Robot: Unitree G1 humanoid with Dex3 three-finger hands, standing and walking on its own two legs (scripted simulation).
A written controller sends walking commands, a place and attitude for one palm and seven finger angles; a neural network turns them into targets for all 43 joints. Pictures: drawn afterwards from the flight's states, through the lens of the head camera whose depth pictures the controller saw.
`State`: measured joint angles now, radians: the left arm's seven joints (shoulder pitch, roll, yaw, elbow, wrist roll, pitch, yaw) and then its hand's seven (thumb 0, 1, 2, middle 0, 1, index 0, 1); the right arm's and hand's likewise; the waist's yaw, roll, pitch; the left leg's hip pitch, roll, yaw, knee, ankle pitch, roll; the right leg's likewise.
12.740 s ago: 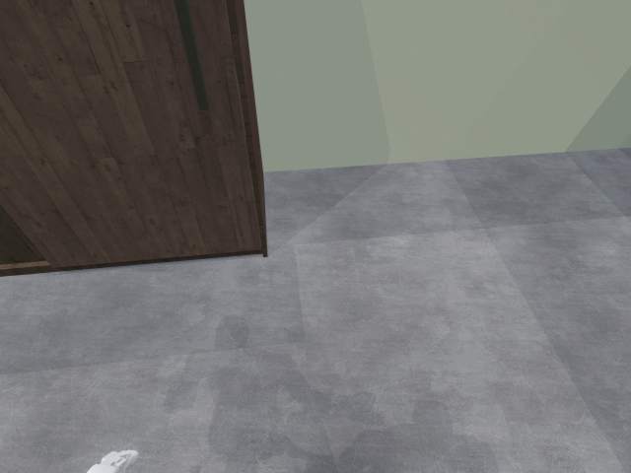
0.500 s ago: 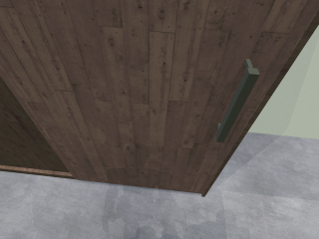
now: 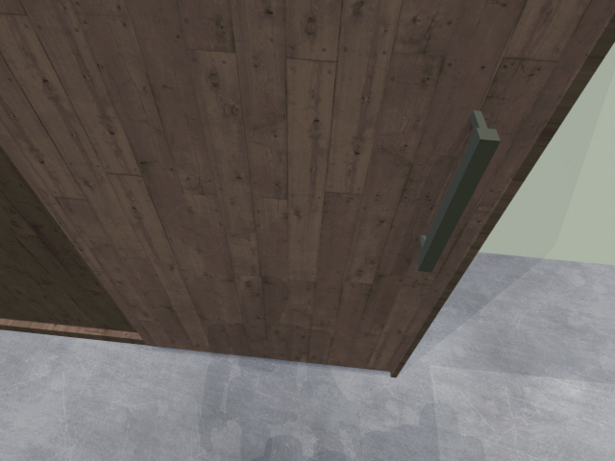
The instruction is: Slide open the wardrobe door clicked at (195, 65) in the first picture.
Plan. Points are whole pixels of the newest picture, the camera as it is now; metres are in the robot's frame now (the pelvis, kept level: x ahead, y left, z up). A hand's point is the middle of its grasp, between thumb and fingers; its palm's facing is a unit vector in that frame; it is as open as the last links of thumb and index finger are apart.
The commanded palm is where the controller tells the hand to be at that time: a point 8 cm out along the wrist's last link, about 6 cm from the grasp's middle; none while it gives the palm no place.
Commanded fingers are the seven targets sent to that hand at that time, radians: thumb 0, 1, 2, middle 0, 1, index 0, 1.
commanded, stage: look again from close up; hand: right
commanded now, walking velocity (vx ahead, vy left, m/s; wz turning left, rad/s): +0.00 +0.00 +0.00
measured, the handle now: (447, 201) +0.47 -0.18 +0.08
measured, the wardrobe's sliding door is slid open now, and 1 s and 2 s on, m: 0.00 0.00 0.00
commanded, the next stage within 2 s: raise the hand with hooked fingers in 0.12 s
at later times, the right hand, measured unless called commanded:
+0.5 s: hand (475, 385) +0.22 -0.18 +0.03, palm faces +0.10 +0.99 +0.02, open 7.8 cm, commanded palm +0.12 -0.24 -0.04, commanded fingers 0.00 -0.55 -0.75 0.23 0.53 0.23 0.53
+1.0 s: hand (505, 415) +0.20 -0.23 -0.01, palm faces -0.06 +1.00 -0.02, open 10.8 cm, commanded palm +0.15 -0.30 +0.02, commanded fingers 0.00 0.03 -0.50 0.27 0.90 0.27 0.90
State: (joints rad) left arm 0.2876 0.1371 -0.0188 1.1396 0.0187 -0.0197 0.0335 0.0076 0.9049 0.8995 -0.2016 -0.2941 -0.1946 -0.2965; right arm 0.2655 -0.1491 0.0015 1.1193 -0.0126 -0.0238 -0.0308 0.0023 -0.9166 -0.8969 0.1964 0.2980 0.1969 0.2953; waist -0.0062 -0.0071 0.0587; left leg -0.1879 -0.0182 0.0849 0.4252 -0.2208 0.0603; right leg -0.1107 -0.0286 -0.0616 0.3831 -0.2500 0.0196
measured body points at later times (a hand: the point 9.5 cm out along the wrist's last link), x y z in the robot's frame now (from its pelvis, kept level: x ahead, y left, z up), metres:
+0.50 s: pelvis -0.02 -0.01 -0.03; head -0.01 -0.01 +0.42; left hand +0.15 +0.25 -0.10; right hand +0.20 -0.23 +0.03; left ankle +0.01 +0.08 -0.74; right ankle -0.03 -0.13 -0.74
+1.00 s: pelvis -0.04 -0.04 -0.06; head +0.01 -0.05 +0.39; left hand +0.14 +0.15 -0.14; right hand +0.19 -0.28 +0.00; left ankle +0.01 +0.08 -0.74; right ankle -0.03 -0.13 -0.74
